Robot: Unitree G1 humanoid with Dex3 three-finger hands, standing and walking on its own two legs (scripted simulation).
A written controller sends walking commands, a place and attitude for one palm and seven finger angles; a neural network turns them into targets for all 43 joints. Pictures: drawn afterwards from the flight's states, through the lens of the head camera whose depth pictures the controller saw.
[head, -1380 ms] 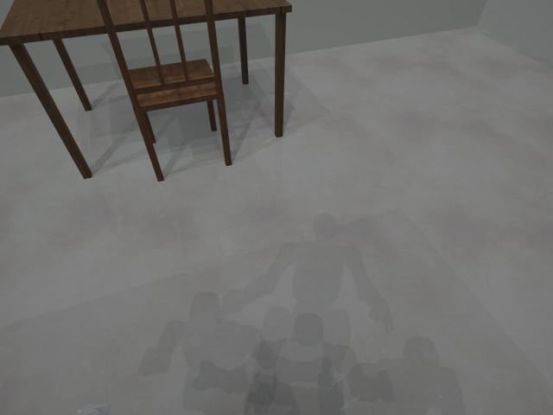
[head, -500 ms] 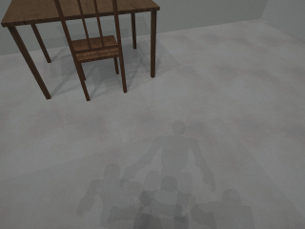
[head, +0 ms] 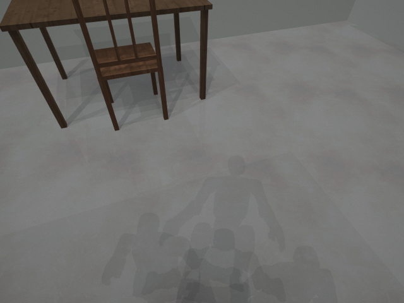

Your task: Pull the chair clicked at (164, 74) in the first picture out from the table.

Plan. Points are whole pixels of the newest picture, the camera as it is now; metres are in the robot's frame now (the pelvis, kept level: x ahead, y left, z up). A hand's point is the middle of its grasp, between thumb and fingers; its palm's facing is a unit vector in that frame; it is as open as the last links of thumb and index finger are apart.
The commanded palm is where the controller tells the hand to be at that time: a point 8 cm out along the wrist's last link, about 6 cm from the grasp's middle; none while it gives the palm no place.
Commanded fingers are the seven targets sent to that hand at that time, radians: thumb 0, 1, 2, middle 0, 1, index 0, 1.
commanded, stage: look at it before walking up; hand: left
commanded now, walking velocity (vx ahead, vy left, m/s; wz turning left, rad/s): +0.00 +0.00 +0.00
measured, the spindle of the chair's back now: (111, 28) +1.43 +0.58 -0.07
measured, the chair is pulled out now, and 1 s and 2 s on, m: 0.00 0.00 0.00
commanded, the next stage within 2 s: walk to a spot facing it in 0.06 s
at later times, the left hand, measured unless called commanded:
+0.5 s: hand out of the picture +0.02 +0.22 -0.20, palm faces +0.05 -0.99 -0.16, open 7.4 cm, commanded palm none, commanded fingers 0.00 0.90 0.90 -0.20 -0.30 -0.20 -0.30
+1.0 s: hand (143, 219) +0.37 +0.19 -0.18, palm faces +0.10 -0.98 -0.19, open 7.4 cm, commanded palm none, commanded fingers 0.00 0.90 0.90 -0.20 -0.30 -0.20 -0.30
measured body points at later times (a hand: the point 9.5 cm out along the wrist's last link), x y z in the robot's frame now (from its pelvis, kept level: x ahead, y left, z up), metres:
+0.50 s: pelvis +0.06 +0.03 -0.02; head +0.05 +0.05 +0.43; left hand +0.02 +0.27 -0.18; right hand +0.06 -0.22 -0.16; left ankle +0.02 +0.12 -0.75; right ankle +0.00 -0.11 -0.73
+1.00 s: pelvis +0.27 +0.01 -0.02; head +0.29 +0.01 +0.42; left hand +0.36 +0.24 -0.16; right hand +0.19 -0.21 -0.18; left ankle +0.12 +0.11 -0.65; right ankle +0.34 -0.09 -0.74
